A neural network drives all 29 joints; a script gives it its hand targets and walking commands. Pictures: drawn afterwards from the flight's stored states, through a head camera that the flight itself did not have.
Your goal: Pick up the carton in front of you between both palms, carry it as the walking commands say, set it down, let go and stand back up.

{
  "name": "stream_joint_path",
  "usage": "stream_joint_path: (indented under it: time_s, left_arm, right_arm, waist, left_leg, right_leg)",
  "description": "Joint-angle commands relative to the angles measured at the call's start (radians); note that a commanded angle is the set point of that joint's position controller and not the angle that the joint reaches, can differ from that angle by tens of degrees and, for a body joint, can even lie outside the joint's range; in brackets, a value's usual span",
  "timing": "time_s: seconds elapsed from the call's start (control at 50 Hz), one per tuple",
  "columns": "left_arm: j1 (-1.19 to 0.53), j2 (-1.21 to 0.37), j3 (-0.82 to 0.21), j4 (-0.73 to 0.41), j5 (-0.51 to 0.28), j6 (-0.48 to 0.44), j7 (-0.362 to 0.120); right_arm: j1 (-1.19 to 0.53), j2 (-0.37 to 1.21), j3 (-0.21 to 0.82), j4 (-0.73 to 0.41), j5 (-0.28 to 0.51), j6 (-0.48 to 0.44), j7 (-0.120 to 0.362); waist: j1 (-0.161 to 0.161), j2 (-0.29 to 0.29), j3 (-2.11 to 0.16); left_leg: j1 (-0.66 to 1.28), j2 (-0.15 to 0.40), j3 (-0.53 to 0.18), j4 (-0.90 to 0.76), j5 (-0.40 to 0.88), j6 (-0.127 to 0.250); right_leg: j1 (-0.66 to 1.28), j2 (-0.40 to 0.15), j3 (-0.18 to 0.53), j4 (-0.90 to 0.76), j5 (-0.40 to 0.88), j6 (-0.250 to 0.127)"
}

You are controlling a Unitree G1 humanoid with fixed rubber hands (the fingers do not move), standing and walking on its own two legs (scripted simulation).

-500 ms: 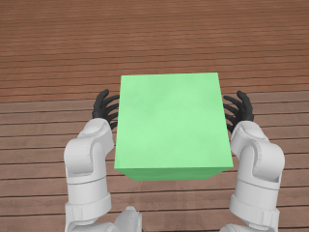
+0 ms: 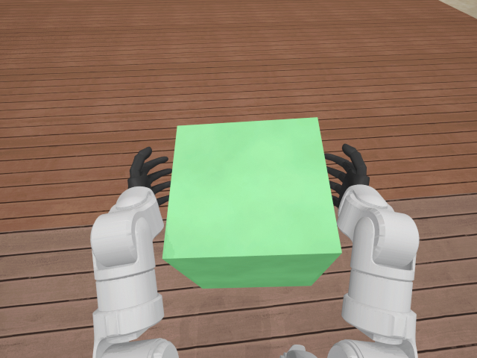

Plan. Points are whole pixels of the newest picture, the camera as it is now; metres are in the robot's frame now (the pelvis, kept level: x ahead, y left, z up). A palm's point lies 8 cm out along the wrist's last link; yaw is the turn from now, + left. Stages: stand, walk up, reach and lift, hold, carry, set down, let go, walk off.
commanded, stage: carry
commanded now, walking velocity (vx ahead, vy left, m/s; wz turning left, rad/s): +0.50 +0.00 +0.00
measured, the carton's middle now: (251, 215) +0.36 -0.01 +0.08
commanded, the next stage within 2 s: none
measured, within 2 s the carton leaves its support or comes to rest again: neither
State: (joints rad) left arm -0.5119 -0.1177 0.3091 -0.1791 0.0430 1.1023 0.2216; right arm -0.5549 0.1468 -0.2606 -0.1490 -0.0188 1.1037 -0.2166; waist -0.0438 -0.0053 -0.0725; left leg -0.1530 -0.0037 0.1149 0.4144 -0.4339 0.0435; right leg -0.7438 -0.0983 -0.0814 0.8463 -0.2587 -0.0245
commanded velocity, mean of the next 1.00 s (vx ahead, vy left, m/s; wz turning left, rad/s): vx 0.50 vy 0.00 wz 0.00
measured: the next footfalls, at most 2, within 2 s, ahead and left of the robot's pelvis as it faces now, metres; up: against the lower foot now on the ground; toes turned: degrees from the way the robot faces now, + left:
right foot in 0.08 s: +0.25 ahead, -0.12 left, +0.03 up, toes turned -8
left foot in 0.50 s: +0.49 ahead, +0.09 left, +0.05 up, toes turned +7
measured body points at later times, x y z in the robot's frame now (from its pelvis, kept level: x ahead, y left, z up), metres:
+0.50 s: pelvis +0.32 -0.01 +0.02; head +0.33 -0.02 +0.47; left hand +0.67 +0.13 +0.17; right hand +0.67 -0.18 +0.17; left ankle +0.44 +0.09 -0.69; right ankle +0.21 -0.11 -0.71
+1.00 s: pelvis +0.61 -0.06 +0.05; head +0.61 -0.06 +0.50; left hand +0.95 +0.11 +0.18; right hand +0.97 -0.20 +0.18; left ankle +0.51 +0.07 -0.57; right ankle +0.69 -0.13 -0.66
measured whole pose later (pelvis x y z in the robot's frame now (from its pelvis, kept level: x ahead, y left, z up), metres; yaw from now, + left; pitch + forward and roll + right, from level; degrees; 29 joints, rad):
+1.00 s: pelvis +0.61 -0.06 +0.05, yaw +0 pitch +3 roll +0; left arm -0.54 -0.14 0.28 -0.06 0.02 1.12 0.22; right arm -0.56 0.10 -0.32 -0.06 -0.04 1.12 -0.22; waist 0.07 0.01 -0.07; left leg -0.48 0.03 0.00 1.29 -0.46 0.05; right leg -0.50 -0.02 -0.16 0.68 -0.33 -0.07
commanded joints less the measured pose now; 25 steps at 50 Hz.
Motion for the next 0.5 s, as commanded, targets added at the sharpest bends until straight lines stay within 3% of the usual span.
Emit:
stream_joint_path:
  time_s: [0.0, 0.02, 0.04, 0.06, 0.08, 0.1, 0.14, 0.16, 0.18, 0.2, 0.3, 0.32, 0.36, 0.4, 0.42, 0.44, 0.46, 0.48]
  left_arm:
    - [-0.554, -0.642, -0.576, 0.046, -0.173, 0.017, -0.008]
    - [-0.561, -0.656, -0.571, 0.041, -0.176, 0.015, -0.007]
    - [-0.564, -0.648, -0.558, 0.066, -0.172, 0.015, -0.006]
    - [-0.557, -0.649, -0.563, 0.069, -0.172, 0.011, -0.003]
    - [-0.569, -0.639, -0.558, 0.059, -0.172, 0.003, 0.003]
    - [-0.569, -0.660, -0.561, 0.067, -0.176, 0.006, 0.003]
    - [-0.668, -0.726, -0.626, -0.024, -0.218, -0.009, -0.008]
    - [-0.658, -0.757, -0.633, -0.020, -0.230, -0.018, -0.018]
    - [-0.667, -0.761, -0.638, -0.039, -0.234, -0.029, -0.022]
    - [-0.692, -0.768, -0.656, -0.077, -0.252, -0.041, -0.026]
    - [-0.611, -0.687, -0.663, -0.141, -0.249, -0.053, -0.016]
    - [-0.595, -0.666, -0.665, -0.147, -0.241, -0.050, -0.011]
    - [-0.539, -0.622, -0.639, -0.133, -0.215, -0.040, 0.000]
    - [-0.479, -0.593, -0.622, -0.091, -0.186, -0.021, 0.005]
    - [-0.457, -0.575, -0.604, -0.061, -0.158, -0.013, 0.007]
    - [-0.468, -0.578, -0.604, -0.055, -0.155, -0.009, 0.008]
    - [-0.462, -0.575, -0.592, -0.029, -0.156, -0.002, 0.007]
    - [-0.475, -0.591, -0.601, -0.035, -0.155, 0.000, 0.003]
  right_arm:
    - [-0.481, 0.580, 0.508, 0.012, 0.123, 0.010, 0.006]
    - [-0.489, 0.592, 0.512, -0.002, 0.126, 0.008, 0.007]
    - [-0.495, 0.593, 0.511, 0.025, 0.129, 0.011, 0.007]
    - [-0.519, 0.589, 0.505, 0.017, 0.126, 0.010, 0.007]
    - [-0.529, 0.611, 0.513, -0.005, 0.129, 0.010, 0.009]
    - [-0.533, 0.602, 0.499, 0.014, 0.121, 0.010, 0.006]
    - [-0.574, 0.659, 0.474, 0.005, 0.135, -0.005, 0.011]
    - [-0.584, 0.667, 0.476, -0.009, 0.131, -0.012, 0.011]
    - [-0.588, 0.679, 0.482, -0.016, 0.133, -0.020, 0.012]
    - [-0.583, 0.685, 0.495, -0.039, 0.135, -0.033, 0.013]
    - [-0.572, 0.619, 0.557, -0.119, 0.158, -0.052, 0.005]
    - [-0.561, 0.601, 0.552, -0.129, 0.162, -0.052, 0.005]
    - [-0.525, 0.575, 0.551, -0.108, 0.172, -0.035, 0.007]
    - [-0.473, 0.549, 0.548, -0.079, 0.167, -0.019, 0.010]
    - [-0.483, 0.546, 0.541, -0.054, 0.166, -0.011, 0.010]
    - [-0.464, 0.544, 0.529, -0.029, 0.158, -0.005, 0.010]
    - [-0.434, 0.557, 0.522, 0.002, 0.159, 0.002, 0.008]
    - [-0.431, 0.567, 0.513, 0.014, 0.152, 0.001, 0.006]
  waist:
    - [0.025, 0.204, -0.245]
    - [0.064, 0.202, -0.285]
    - [0.117, 0.122, -0.352]
    - [0.162, -0.024, -0.431]
    - [0.111, -0.325, -0.460]
    - [0.116, -0.277, -0.473]
    - [0.106, -0.074, -0.407]
    - [0.097, -0.009, -0.392]
    - [0.087, -0.019, -0.398]
    - [0.077, -0.054, -0.403]
    - [0.098, -0.122, -0.378]
    - [0.089, -0.105, -0.365]
    - [0.109, -0.118, -0.346]
    - [0.098, -0.134, -0.313]
    - [0.081, -0.167, -0.300]
    - [0.061, -0.162, -0.311]
    - [0.000, -0.163, -0.357]
    - [-0.037, -0.079, -0.434]
  left_leg:
    - [0.087, 0.188, -0.084, -0.057, 0.564, 0.117]
    - [0.081, 0.171, -0.037, 0.072, 0.716, 0.090]
    - [0.019, 0.135, 0.038, 0.310, 0.803, 0.042]
    - [-0.218, 0.073, 0.030, 0.585, 0.607, -0.009]
    - [-0.492, -0.046, -0.023, 0.799, 0.002, -0.024]
    - [-0.602, -0.054, -0.142, 0.985, -0.055, 0.009]
    - [-0.689, 0.026, -0.170, 1.081, 0.000, 0.033]
    - [-0.657, 0.063, -0.165, 1.015, 0.037, 0.035]
    - [-0.639, 0.074, -0.156, 0.965, 0.062, 0.027]
    - [-0.646, 0.085, -0.149, 0.939, 0.072, 0.023]
    - [-0.702, 0.092, -0.095, 0.724, 0.071, -0.009]
    - [-0.682, 0.106, -0.088, 0.664, 0.094, -0.016]
    - [-0.608, 0.074, -0.017, 0.505, 0.122, -0.019]
    - [-0.514, 0.028, 0.053, 0.366, 0.154, -0.007]
    - [-0.444, 0.009, 0.084, 0.297, 0.141, 0.000]
    - [-0.336, -0.041, 0.137, 0.239, 0.156, 0.012]
    - [-0.133, -0.080, 0.169, 0.164, 0.186, 0.024]
    - [0.110, -0.006, 0.031, 0.136, 0.171, 0.052]
  right_leg:
    - [0.229, 0.097, -0.147, -0.139, 0.017, -0.014]
    - [0.347, 0.139, -0.181, -0.196, 0.017, -0.018]
    - [0.567, 0.160, -0.191, -0.289, -0.009, -0.037]
    - [0.832, 0.003, 0.115, -0.341, -0.157, -0.090]
    - [0.969, -0.252, 0.669, -0.487, -0.161, -0.191]
    - [0.971, -0.278, 0.804, -0.553, -0.183, -0.271]
    - [0.875, -0.249, 0.578, -0.416, 0.040, -0.270]
    - [0.798, -0.217, 0.500, -0.437, 0.041, -0.225]
    - [0.789, -0.188, 0.422, -0.456, 0.038, -0.187]
    - [0.795, -0.192, 0.380, -0.461, 0.049, -0.173]
    - [0.825, -0.173, 0.255, -0.494, 0.060, -0.205]
    - [0.800, -0.176, 0.235, -0.498, 0.080, -0.202]
    - [0.788, -0.131, 0.154, -0.502, 0.170, -0.186]
    - [0.759, -0.109, 0.088, -0.485, 0.285, -0.156]
    - [0.739, -0.095, 0.057, -0.449, 0.364, -0.138]
    - [0.712, -0.082, 0.024, -0.371, 0.497, -0.117]
    - [0.648, -0.071, -0.018, -0.220, 0.612, -0.085]
    - [0.509, -0.037, -0.064, -0.019, 0.534, -0.032]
